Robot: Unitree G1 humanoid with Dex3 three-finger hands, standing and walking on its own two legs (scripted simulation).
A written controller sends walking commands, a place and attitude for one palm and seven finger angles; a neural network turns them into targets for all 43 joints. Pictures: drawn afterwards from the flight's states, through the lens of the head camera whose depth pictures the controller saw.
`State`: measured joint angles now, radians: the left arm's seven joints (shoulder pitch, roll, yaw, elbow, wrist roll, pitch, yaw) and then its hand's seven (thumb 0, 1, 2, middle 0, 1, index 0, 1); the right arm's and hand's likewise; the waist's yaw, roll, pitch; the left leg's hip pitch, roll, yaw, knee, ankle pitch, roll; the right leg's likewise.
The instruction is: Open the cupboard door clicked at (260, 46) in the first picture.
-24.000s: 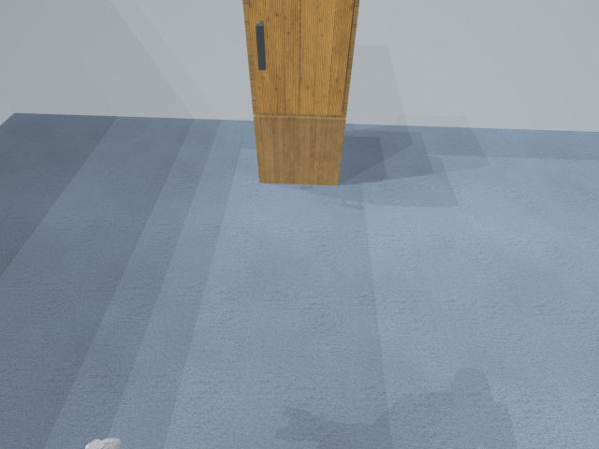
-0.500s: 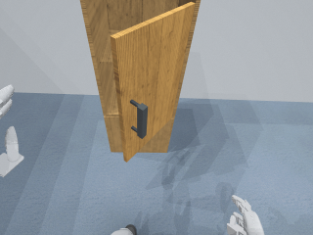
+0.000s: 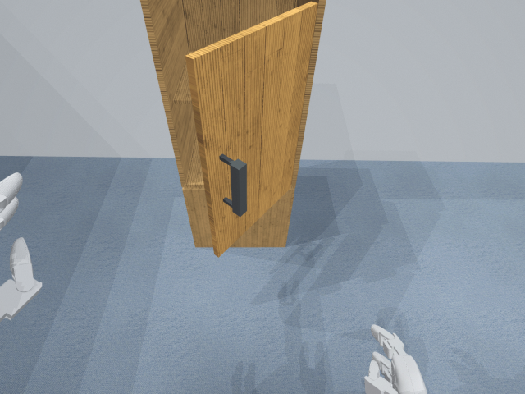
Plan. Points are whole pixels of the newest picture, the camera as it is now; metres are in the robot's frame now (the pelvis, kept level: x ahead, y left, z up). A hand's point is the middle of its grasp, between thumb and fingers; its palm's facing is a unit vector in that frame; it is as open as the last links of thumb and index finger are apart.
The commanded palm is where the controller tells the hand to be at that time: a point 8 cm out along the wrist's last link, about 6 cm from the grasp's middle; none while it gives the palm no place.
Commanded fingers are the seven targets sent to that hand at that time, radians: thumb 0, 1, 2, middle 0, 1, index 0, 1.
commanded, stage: stop stepping back and stand still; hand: left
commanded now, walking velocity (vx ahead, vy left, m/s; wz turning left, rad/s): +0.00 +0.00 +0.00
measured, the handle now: (232, 185) +0.56 +0.09 -0.05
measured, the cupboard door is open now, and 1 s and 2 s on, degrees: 50 50 50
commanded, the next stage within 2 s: let the arm hang, fingers relaxed in 0.22 s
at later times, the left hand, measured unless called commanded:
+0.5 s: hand (103, 380) +0.16 +0.25 -0.08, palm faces +0.03 -0.92 -0.39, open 7.4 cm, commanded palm none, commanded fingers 0.00 0.90 0.90 -0.20 -0.30 -0.20 -0.30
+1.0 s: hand out of the picture -0.08 +0.17 -0.17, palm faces +0.08 -0.97 -0.22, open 7.4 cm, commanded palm none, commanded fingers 0.00 0.90 0.90 -0.20 -0.30 -0.20 -0.30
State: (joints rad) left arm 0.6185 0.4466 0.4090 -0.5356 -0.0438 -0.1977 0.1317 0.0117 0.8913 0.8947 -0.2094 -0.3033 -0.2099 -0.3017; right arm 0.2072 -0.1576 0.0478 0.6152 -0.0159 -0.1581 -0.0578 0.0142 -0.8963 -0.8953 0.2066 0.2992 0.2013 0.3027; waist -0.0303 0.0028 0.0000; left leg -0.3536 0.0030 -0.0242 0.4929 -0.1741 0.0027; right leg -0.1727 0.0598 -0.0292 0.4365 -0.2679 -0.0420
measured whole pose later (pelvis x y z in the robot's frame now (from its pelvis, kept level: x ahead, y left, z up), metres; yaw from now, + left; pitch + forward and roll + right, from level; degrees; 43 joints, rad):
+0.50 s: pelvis -0.02 +0.01 -0.01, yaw +2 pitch +0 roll -1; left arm 0.20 0.34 0.06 0.53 0.03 0.02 -0.01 0.00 0.91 0.90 -0.20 -0.30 -0.20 -0.30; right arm 0.12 -0.31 0.00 0.86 -0.02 -0.04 0.01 0.01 -0.90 -0.90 0.20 0.30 0.20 0.30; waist -0.02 0.04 -0.01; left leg -0.36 -0.04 -0.05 0.56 -0.19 0.03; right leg -0.25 0.02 -0.05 0.57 -0.32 -0.03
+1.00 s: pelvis -0.01 -0.01 +0.00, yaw +3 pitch -2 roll -1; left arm 0.35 0.18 0.01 1.18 0.00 0.01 0.02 0.00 0.91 0.89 -0.20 -0.30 -0.20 -0.30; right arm 0.27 -0.14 0.01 1.13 -0.02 0.02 -0.03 0.01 -0.90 -0.90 0.20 0.30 0.20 0.30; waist 0.00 0.02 0.06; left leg -0.26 -0.03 -0.07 0.44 -0.14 0.00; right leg -0.13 0.04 -0.07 0.42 -0.26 -0.05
